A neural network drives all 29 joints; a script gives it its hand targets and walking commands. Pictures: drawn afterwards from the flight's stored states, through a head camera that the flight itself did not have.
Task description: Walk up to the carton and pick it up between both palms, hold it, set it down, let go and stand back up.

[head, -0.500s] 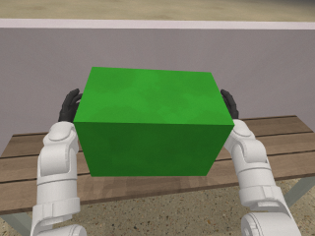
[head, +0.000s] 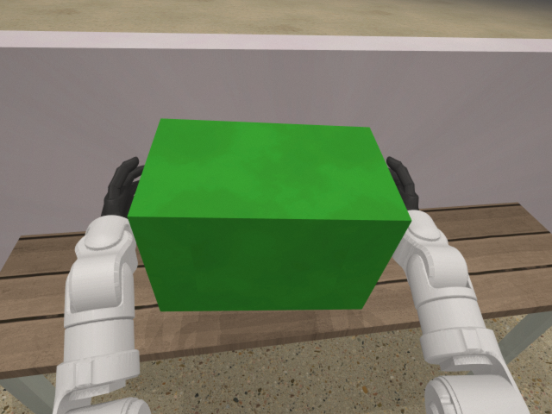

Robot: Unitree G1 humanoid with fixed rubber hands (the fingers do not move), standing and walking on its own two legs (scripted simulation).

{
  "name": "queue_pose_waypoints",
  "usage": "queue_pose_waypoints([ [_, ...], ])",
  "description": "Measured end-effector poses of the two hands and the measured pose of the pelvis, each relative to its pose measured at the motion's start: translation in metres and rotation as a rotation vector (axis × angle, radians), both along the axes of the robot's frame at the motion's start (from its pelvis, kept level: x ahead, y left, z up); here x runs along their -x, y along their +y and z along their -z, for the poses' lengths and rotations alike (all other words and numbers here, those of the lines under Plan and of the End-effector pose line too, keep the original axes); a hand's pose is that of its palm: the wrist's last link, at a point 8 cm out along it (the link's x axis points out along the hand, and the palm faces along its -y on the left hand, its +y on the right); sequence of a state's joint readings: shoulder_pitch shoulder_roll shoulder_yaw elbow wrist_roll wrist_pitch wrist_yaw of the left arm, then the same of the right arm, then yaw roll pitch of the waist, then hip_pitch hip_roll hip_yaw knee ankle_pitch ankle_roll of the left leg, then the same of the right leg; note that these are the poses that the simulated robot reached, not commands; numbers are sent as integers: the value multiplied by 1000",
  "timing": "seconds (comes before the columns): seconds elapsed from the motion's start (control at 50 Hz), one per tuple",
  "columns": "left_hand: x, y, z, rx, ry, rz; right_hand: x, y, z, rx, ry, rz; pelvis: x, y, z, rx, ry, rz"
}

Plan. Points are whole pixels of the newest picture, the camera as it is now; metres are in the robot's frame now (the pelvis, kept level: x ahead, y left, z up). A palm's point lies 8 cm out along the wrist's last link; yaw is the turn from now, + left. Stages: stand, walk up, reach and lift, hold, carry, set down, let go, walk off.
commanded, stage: hold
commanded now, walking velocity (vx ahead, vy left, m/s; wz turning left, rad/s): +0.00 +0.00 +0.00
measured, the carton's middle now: (266, 218) +0.36 +0.00 +0.15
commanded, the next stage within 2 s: none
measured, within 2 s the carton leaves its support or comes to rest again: neither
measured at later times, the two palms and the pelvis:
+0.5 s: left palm (116, 216) +0.35 +0.20 +0.17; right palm (397, 213) +0.35 -0.19 +0.17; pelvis +0.00 +0.00 +0.00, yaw +1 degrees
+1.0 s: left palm (119, 216) +0.35 +0.20 +0.17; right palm (401, 211) +0.35 -0.19 +0.17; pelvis +0.00 +0.00 +0.00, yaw +0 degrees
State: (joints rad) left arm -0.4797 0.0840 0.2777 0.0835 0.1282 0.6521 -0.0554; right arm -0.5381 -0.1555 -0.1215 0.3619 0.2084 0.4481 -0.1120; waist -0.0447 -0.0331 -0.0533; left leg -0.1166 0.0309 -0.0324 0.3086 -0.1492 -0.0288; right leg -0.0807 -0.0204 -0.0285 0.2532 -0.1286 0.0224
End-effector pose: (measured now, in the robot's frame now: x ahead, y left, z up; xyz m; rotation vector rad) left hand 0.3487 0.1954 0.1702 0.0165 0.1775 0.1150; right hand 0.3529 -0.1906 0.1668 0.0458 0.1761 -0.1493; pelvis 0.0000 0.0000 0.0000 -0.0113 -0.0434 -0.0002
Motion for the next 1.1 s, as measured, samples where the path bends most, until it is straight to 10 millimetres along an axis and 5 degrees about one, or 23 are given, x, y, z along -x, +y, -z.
queue_pose_waypoints([
  [0.28,5,12,-2,-12,-2,-15,-1,12,2,-16,-3,-13,1,2,0,1,-6,-16],
  [1.1,1,-3,0,4,-2,9,5,-3,-2,-8,-5,12,3,0,0,-1,-3,0],
])
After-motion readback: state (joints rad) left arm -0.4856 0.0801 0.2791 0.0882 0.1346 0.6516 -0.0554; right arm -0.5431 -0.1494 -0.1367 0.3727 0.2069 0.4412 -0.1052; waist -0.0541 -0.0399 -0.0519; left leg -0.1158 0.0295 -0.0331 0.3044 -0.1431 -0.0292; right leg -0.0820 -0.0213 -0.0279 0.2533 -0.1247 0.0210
